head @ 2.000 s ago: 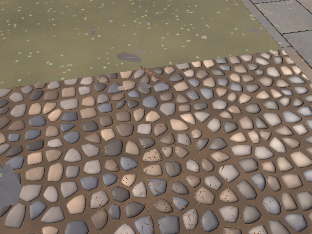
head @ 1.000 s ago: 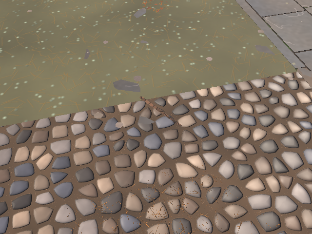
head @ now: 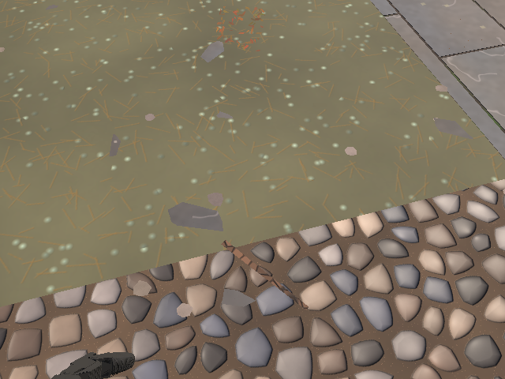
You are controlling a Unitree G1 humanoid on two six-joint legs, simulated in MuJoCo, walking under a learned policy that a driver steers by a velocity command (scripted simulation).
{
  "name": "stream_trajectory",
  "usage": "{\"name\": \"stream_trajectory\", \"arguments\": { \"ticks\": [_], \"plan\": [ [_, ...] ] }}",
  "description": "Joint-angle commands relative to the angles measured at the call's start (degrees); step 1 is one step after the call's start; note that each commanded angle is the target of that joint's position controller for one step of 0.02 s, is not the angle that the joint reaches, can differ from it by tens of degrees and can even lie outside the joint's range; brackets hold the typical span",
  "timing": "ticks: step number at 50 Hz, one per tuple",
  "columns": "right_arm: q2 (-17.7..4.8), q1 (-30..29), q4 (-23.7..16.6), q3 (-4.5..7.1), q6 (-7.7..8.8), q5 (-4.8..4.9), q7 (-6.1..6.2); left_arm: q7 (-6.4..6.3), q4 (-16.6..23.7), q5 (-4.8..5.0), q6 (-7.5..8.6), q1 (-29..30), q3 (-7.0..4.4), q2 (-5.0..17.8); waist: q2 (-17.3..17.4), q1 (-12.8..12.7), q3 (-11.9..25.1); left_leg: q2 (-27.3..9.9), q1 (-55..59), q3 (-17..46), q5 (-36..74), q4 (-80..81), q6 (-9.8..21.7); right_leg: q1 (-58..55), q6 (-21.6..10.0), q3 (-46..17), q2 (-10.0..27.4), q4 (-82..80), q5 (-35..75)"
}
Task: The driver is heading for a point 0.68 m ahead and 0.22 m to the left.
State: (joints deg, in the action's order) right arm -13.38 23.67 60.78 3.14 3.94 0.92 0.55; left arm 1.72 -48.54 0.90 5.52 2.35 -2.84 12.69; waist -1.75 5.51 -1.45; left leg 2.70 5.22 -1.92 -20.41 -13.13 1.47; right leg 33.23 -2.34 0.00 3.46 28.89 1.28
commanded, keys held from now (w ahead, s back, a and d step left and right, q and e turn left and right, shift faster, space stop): q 0.82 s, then no key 0.18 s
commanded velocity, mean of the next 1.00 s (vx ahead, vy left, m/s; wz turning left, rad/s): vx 0.10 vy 0.00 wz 0.48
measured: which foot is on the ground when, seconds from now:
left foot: down 0.00-0.06, up 0.08-0.48, down 0.50-0.98, up 1.00-1.00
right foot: up 0.00-0.02, down 0.04-0.50, up 0.52-0.96, down 0.98-1.00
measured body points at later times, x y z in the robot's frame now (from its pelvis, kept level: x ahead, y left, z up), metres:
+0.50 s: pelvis +0.15 +0.01 +0.00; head +0.17 +0.04 +0.45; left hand +0.20 +0.31 -0.13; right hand +0.36 -0.23 -0.10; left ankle +0.16 +0.11 -0.73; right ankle +0.18 -0.13 -0.73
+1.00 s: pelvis +0.19 +0.01 +0.00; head +0.22 +0.02 +0.45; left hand +0.17 +0.32 -0.11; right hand +0.48 -0.15 -0.10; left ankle +0.16 +0.11 -0.73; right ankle +0.27 -0.10 -0.73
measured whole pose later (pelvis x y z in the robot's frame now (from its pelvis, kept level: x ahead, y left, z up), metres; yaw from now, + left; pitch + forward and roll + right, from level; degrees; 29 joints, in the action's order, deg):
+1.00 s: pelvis +0.19 +0.01 +0.00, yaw +31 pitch +2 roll +0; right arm -17.3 7.3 40.7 4.1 -2.2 0.0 2.1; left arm -0.5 -49.4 -0.4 1.3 -6.0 -4.3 16.8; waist 1.2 -0.2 -1.5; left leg 5.7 -19.9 9.5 -14.8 -32.7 1.7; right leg 16.4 0.1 -2.1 -0.8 28.8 -14.0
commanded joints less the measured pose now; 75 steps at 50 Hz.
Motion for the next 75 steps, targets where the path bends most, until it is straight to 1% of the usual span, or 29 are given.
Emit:
{"name": "stream_trajectory", "arguments": {
  "ticks": [1,2,3,4,5,7,9,12,23,24,25,26,27,29,30,48,49,50,51,53,55,60,64,65,66,67,69,71,75],
  "plan": [
    [-10.2,-1.4,-2.6,1.97,-0.69,-0.09,0.51,-0.05,1.6,-0.78,1.59,-6.7,-3.01,9.4,6.8,-8.7,3.4,-13.5,-2.4,7.5,50.7,-13.6,5.8,-14.8,-2.5,2.0,-3.8,-3.6,0.8],
    [-8.7,-2.2,-4.2,1.37,-0.65,-0.54,0.44,-0.47,-0.3,-1.79,1.94,-15.3,-4.05,12.7,5.8,-11.9,11.0,-9.8,-10.8,5.8,44.3,-25.8,3.2,-31.4,-5.0,-1.3,1.0,-0.1,14.7],
    [-3.7,1.7,-5.8,-0.11,-0.06,-1.77,0.23,-1.21,-0.8,-3.12,1.48,-21.8,-4.87,17.6,-6.4,-11.2,21.4,-2.1,-30.7,2.6,11.5,-47.6,-0.7,-54.9,-11.7,-16.8,17.3,5.2,35.5],
    [-2.7,5.8,-5.3,-0.64,0.59,-0.05,0.19,-1.05,-0.1,-2.31,0.60,-22.2,-3.89,15.2,-14.3,-10.6,33.1,2.4,-38.4,8.5,-20.2,-61.4,-2.2,-61.8,-18.1,-32.6,25.6,-0.1,34.7],
    [-9.0,1.8,-5.7,1.43,0.48,1.52,0.35,-1.29,1.2,-1.82,-0.20,-18.6,-2.82,11.4,-7.3,-10.7,26.9,-1.7,-40.7,10.7,-18.0,-64.9,-2.0,-53.1,-15.4,-25.6,22.4,-2.5,29.7],
    [-7.5,-3.8,-7.2,1.90,-1.18,1.44,1.10,-1.91,1.8,-1.29,-0.67,-10.4,-1.42,7.5,-2.3,-7.1,11.1,-6.5,-42.0,6.0,-11.1,-61.2,-3.0,-34.0,-11.3,-11.6,17.1,-7.0,23.8],
    [-4.7,-1.5,-7.3,2.26,-3.95,0.68,1.60,-1.67,1.6,-2.61,-0.61,-6.0,-1.38,6.8,-4.3,-3.4,6.5,-8.4,-33.4,4.7,-6.5,-57.3,-3.3,-19.4,-9.9,-4.6,14.1,-12.2,14.7],
    [-3.8,-3.0,-10.3,2.58,-5.74,0.20,1.87,-2.17,1.4,-3.05,-0.53,-3.6,-1.99,8.7,-4.9,-2.0,4.1,-8.6,-32.6,3.4,-1.3,-50.6,-3.7,-14.3,-11.7,0.3,14.4,-16.5,10.5],
    [-7.0,-13.6,-18.3,3.84,-6.89,-0.21,-1.76,-4.24,0.3,0.53,-4.65,-4.7,-3.63,13.5,-3.9,-3.3,4.6,-5.7,-25.8,-2.6,6.9,-21.2,0.5,-25.2,-5.8,6.6,16.6,-7.9,-0.8],
    [-7.9,-12.5,-18.1,4.30,-6.78,-0.53,-1.51,-4.11,-0.7,0.68,-4.96,-7.2,-3.57,12.5,-2.1,-3.1,5.0,-4.4,-21.7,-2.3,11.6,-16.5,2.1,-24.2,-3.1,8.0,14.8,-3.3,-3.5],
    [-12.4,-9.6,-17.8,5.79,-6.52,-0.60,-0.66,-3.76,-1.6,-0.43,-5.20,-11.0,-3.21,10.4,6.4,-3.4,6.1,-7.8,-14.3,5.0,28.1,-10.9,4.9,-19.4,1.3,12.0,9.9,7.9,-9.9],
    [-19.3,-8.3,-18.8,6.99,-6.44,-1.01,0.52,-3.19,1.0,-2.97,-4.97,-9.3,-2.31,7.4,22.8,-5.3,5.9,-21.3,-4.2,25.4,50.4,-10.6,13.6,-0.2,7.0,14.8,0.7,27.3,-38.3],
    [-18.1,-6.7,-19.6,6.21,-5.05,-2.43,-0.13,-3.25,2.7,-2.31,-4.67,-5.0,-2.43,8.3,16.7,-2.1,11.7,-25.0,-4.3,32.4,46.6,-8.8,21.1,4.9,7.2,2.5,-3.0,38.3,-43.4],
    [-15.5,-11.0,-20.1,5.63,-3.05,-1.27,-0.34,-3.71,2.8,-0.24,-4.80,-3.2,-3.02,9.9,8.5,-3.8,9.4,-19.4,-5.7,23.2,39.3,-8.2,16.0,8.2,5.1,-2.1,-1.1,40.5,-33.4],
    [-13.6,-13.6,-20.8,5.08,-3.04,-0.39,0.06,-4.31,2.0,-0.88,-4.90,-3.6,-3.33,10.6,6.5,-4.6,8.8,-18.0,-7.1,21.4,35.6,-8.0,13.5,8.1,4.9,-3.0,-0.1,38.7,-29.6],
    [-11.3,-16.8,-23.2,2.75,-5.87,-0.41,1.76,-1.91,1.7,-0.76,-3.28,-9.7,-2.61,9.3,9.8,-7.2,7.7,-10.0,-17.2,24.3,24.4,-13.0,7.9,-19.6,3.5,-2.0,-3.7,-5.9,-9.8],
    [-9.9,-15.0,-23.1,2.24,-5.86,-0.74,1.94,-1.87,1.7,-1.70,-3.19,-10.7,-3.05,11.8,5.6,-6.5,8.0,-7.1,-20.9,22.0,16.9,-16.7,4.9,-25.0,1.4,-6.8,1.9,-8.5,-3.8],
    [-7.3,-11.8,-23.4,1.46,-5.51,-1.66,1.80,-2.28,2.5,-2.51,-3.53,-9.9,-3.61,16.0,-7.8,-3.1,8.3,0.9,-28.0,14.1,-2.1,-27.1,1.5,-29.8,-3.8,-17.6,12.7,-8.9,10.7],
    [-10.1,-14.5,-24.8,2.39,-4.94,-1.32,1.77,-2.15,2.2,-3.82,-3.45,-9.5,-2.95,14.3,-14.3,-4.3,6.3,3.4,-32.9,10.7,-16.2,-34.6,-1.1,-24.7,-13.9,-27.1,19.5,-11.1,12.5],
    [-14.4,-14.7,-22.8,4.15,-4.88,-0.40,1.80,-2.48,3.1,-2.47,-3.03,-7.4,-2.71,12.9,-7.1,-4.9,4.8,1.8,-34.8,12.1,-13.1,-48.1,-3.3,-24.9,-13.4,-21.9,15.8,-10.6,9.0],
    [-11.3,-13.5,-21.3,3.63,-5.86,-0.58,2.07,-2.71,3.2,-0.95,-3.11,-5.8,-2.04,11.2,-5.6,-4.3,3.6,0.6,-35.0,12.6,-9.0,-49.1,-5.2,-25.3,-10.4,-16.5,12.3,-9.5,8.1],
    [-5.6,-16.6,-20.8,1.18,-5.49,-0.26,1.34,-2.93,1.0,-1.14,-4.78,-8.8,-1.74,11.1,-9.0,-7.1,5.2,-2.1,-23.2,3.7,-4.4,-25.4,-6.6,-26.0,-8.7,-9.6,7.6,-7.8,10.8],
    [-9.0,-12.4,-18.1,2.01,-5.44,-0.31,1.13,-2.32,-0.1,-0.40,-4.55,-11.7,-1.27,11.2,-5.8,-5.9,4.9,-2.4,-7.2,2.9,6.0,-10.4,-1.7,-16.0,-4.1,-10.1,5.0,-8.8,-22.6],
    [-11.1,-9.4,-18.0,2.32,-5.27,-0.49,1.44,-1.89,0.6,-1.26,-3.98,-10.0,-0.60,9.1,-0.6,-4.9,5.1,-8.1,-4.0,9.4,4.1,-10.6,1.3,-10.5,-1.9,-7.1,2.3,-2.7,-28.1],
    [-15.3,-5.6,-15.7,3.66,-5.09,-0.86,0.92,-1.84,2.3,-0.65,-3.17,-8.3,-0.12,6.3,13.1,-4.6,3.9,-12.6,-7.4,18.4,-12.8,-5.6,6.8,-5.9,1.4,3.4,-5.4,6.4,-30.0],
    [-14.3,-6.3,-16.6,3.30,-4.27,-1.10,0.43,-2.04,3.6,-0.40,-2.40,-3.6,-0.44,8.5,14.6,-1.9,-2.1,-17.7,-10.8,28.0,-15.5,1.5,10.9,-1.8,2.4,3.4,-5.3,12.3,-29.3],
    [-12.1,-7.2,-16.2,2.37,-2.29,-1.99,1.00,-2.39,3.9,0.29,-1.97,-3.1,-1.63,10.4,14.0,-2.8,-5.6,-20.0,-10.5,29.1,2.9,1.4,12.7,3.2,2.1,-0.5,-2.4,23.1,-34.2],
    [-10.9,-9.1,-16.0,2.08,-1.77,-0.62,1.46,-1.97,2.9,-0.22,-1.98,-6.4,-1.55,9.2,11.2,-4.6,-2.4,-18.9,-6.7,22.7,22.1,-2.0,11.1,2.7,2.1,-1.4,0.0,22.0,-32.0],
    [-9.9,-11.7,-15.0,1.73,-3.20,-0.71,1.64,-0.65,0.7,-0.50,-2.72,-8.4,-0.50,5.8,10.6,-6.3,2.7,-12.5,-14.7,11.2,31.2,-5.7,7.1,-18.8,3.1,3.3,-3.3,4.9,-13.6]
  ]
}}
Velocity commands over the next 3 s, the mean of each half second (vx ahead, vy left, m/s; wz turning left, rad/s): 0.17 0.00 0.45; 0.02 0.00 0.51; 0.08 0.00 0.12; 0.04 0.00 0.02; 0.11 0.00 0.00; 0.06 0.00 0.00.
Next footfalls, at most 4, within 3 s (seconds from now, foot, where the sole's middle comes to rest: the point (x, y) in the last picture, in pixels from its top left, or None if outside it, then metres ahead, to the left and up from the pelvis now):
0.04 right None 0.22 -0.13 -0.77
0.50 left None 0.20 0.13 -0.77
0.98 right None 0.30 -0.08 -0.77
1.28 left None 0.14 0.13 -0.77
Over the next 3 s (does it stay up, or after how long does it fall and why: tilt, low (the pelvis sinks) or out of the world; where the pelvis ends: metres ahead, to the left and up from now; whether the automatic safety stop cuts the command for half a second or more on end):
stays up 0.31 0.07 0.00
